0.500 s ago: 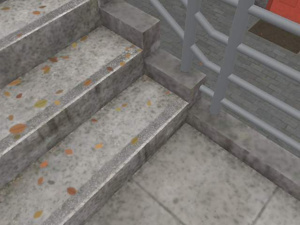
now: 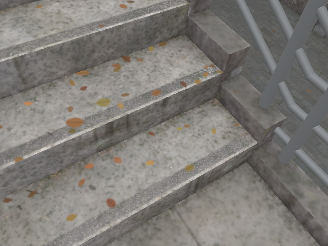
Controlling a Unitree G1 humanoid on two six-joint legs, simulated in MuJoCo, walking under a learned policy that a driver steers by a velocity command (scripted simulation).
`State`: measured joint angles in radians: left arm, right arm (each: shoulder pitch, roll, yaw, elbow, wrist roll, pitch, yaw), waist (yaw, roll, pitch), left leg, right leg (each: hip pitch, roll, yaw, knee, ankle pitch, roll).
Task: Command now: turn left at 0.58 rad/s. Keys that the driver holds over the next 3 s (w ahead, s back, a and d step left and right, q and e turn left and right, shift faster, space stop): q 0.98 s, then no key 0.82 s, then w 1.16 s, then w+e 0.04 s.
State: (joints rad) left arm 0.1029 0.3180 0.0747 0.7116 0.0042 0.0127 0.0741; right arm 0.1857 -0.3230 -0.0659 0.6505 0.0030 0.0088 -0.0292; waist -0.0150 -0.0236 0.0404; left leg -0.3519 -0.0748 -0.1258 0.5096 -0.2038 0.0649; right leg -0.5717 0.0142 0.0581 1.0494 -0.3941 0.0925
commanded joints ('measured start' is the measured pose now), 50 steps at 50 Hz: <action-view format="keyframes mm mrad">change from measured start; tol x16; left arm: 1 -27 51 10 -81 -4 -11 -8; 50 -25 82 -1 -68 -4 -8 -76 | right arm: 1 -22 -144 -37 -73 -6 4 -20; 50 -66 -179 -39 -77 -7 28 -21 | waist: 1 8 149 -167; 11 39 197 -169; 14 -11 -258 -143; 17 -26 -74 -96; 32 -1 -142 -107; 35 19 401 -157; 39 -16 140 -149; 50 18 207 -141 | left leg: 1 241 228 -298 -89 383 157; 12 110 130 -391 -31 206 81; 14 -243 -119 -93 326 -449 -43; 18 -289 15 -72 720 -242 -127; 31 -47 119 148 138 -124 -110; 33 142 82 154 -85 93 -51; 35 451 414 -356 -85 761 182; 50 153 254 -258 -138 276 156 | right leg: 1 -75 2 32 -57 1 13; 12 389 12 -10 -691 235 -96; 15 455 -463 427 -749 659 -430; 20 457 -247 80 -739 509 -286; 31 530 -315 -55 -688 562 -277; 34 270 -194 -215 -348 291 -96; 35 -45 -56 -232 -91 -244 -3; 37 -98 -38 -24 149 -242 -31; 50 207 32 -34 -347 9 -20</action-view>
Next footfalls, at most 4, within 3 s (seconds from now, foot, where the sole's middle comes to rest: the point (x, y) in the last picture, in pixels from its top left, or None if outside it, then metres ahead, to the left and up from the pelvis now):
0.26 right None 0.06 -0.15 -0.78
0.68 left None -0.01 0.11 -0.78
1.10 right None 0.10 -0.09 -0.78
1.42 left None -0.07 0.10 -0.78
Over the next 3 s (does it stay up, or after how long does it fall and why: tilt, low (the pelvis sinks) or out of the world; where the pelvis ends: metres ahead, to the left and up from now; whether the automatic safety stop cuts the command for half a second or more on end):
stays up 0.34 0.25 0.02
